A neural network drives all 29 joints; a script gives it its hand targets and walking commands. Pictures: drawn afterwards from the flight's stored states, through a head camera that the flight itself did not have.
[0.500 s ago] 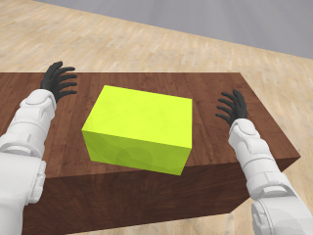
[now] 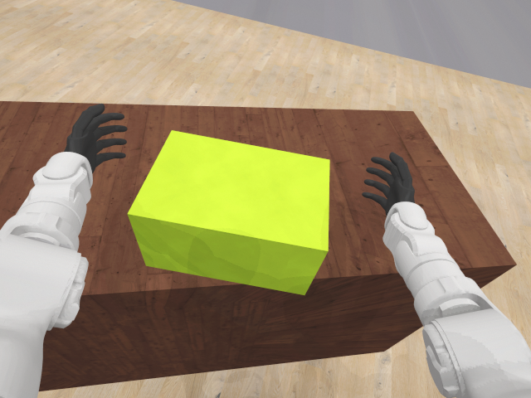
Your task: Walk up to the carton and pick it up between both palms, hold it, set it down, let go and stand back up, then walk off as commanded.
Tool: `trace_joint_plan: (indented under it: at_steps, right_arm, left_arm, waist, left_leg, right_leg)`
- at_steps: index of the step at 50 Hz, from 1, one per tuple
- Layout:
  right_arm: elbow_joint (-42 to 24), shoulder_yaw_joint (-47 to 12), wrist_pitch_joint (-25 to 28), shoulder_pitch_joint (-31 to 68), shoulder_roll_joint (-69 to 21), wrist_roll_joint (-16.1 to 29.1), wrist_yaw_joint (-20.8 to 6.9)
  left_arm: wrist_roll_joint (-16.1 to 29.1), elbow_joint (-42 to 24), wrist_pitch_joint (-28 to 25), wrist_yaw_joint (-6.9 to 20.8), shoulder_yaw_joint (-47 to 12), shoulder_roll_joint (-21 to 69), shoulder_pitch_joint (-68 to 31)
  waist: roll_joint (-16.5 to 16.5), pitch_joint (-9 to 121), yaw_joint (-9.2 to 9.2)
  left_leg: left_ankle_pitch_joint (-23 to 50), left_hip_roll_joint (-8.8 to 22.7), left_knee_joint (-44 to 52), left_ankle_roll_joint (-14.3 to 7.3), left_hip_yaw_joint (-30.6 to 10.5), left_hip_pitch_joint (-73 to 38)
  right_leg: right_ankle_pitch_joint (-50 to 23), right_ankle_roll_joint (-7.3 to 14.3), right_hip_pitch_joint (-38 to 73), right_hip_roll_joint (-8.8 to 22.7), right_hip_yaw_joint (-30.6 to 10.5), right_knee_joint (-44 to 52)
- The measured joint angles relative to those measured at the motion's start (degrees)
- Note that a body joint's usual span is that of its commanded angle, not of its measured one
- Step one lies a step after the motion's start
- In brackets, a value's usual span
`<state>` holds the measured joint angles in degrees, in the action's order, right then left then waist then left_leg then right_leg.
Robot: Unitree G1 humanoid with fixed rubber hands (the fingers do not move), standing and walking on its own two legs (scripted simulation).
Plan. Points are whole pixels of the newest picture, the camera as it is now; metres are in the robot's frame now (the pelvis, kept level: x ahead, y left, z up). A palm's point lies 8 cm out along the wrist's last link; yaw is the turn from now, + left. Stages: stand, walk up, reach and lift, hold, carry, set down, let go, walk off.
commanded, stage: reach and lift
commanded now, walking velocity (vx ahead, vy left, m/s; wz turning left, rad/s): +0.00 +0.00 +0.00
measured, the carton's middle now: (238, 212) +0.44 +0.02 +0.00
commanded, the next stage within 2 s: none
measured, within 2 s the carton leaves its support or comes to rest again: neither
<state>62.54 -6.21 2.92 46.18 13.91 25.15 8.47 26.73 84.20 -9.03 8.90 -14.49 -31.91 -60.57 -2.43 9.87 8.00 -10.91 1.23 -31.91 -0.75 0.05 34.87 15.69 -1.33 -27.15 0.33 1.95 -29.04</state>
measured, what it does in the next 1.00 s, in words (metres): stands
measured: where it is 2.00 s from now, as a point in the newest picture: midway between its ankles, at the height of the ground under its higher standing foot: outside the picture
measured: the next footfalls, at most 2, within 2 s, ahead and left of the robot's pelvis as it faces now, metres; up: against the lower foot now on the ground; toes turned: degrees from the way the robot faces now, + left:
none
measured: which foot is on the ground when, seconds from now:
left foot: down 0.00-1.00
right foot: down 0.00-1.00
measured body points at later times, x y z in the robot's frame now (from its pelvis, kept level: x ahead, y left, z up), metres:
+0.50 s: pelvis -0.01 +0.01 -0.03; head +0.08 +0.05 +0.41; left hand +0.48 +0.22 +0.04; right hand +0.41 -0.23 +0.04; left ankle +0.04 +0.11 -0.73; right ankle -0.03 -0.14 -0.73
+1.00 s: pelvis -0.02 +0.02 -0.02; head +0.06 +0.07 +0.42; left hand +0.48 +0.21 +0.05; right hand +0.41 -0.18 +0.05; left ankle +0.04 +0.11 -0.73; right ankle -0.03 -0.14 -0.73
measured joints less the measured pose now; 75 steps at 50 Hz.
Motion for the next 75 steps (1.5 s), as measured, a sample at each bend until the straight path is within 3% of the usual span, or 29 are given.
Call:
trace_joint_plan:
  at_steps: [15,31,45,50,66,75]
  right_arm:
    - [3.4,2.1,9.5,-1.3,-2.0,-1.8,-0.9]
    - [7.0,0.2,9.2,4.2,-1.3,-0.8,-0.6]
    - [10.1,8.9,9.9,7.1,-7.7,-8.7,1.3]
    - [12.6,11.3,10.7,7.7,-8.0,-9.5,1.2]
    - [11.2,11.2,10.0,7.2,-7.8,-10.9,1.6]
    - [8.5,11.7,9.5,5.3,-8.3,-11.4,1.8]
  left_arm:
    - [-3.2,-0.3,-7.8,-2.8,2.9,4.4,2.9]
    - [-3.8,5.5,-8.7,-3.4,3.0,7.0,-2.2]
    - [-8.3,4.7,-8.0,-6.0,5.3,9.4,-3.4]
    - [-9.7,2.2,-7.3,-7.3,5.6,10.1,-2.6]
    - [-10.0,5.3,-7.8,-7.0,6.8,10.7,-3.8]
    - [-10.1,3.6,-8.3,-6.4,6.9,10.7,-2.5]
  waist:
    - [2.2,4.1,-0.5]
    - [1.9,4.4,-1.04]
    - [1.6,4.4,-0.68]
    - [1.2,3.9,-0.67]
    - [1.1,3.0,-1.02]
    - [1.2,3.7,-1.0]
  left_leg:
    - [-2.6,0.6,-9.3,-0.4,-0.2,16.0]
    - [-3.2,0.7,-11.4,-1.0,0.4,17.1]
    - [-2.6,0.3,-11.2,-1.2,-0.8,17.2]
    - [-2.5,0.4,-10.8,-1.1,-1.1,16.2]
    - [-2.1,0.5,-9.7,-1.1,-0.7,14.8]
    - [-1.7,0.3,-8.5,-0.9,-0.9,14.6]
  right_leg:
    - [2.3,-0.4,-16.0,-0.4,0.0,-9.0]
    - [2.6,-0.9,-17.4,-0.4,-0.9,-11.1]
    - [1.5,-1.3,-16.4,-0.4,0.3,-9.4]
    - [1.1,-1.3,-15.1,-0.5,0.5,-8.3]
    - [0.6,-1.2,-14.1,-0.6,0.0,-7.5]
    - [0.3,-1.1,-14.1,-0.4,0.2,-6.7]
